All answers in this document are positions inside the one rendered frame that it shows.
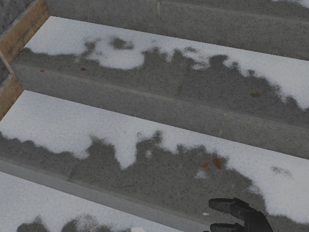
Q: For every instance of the right robot hand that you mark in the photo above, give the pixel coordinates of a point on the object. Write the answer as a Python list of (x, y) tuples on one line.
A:
[(254, 221)]

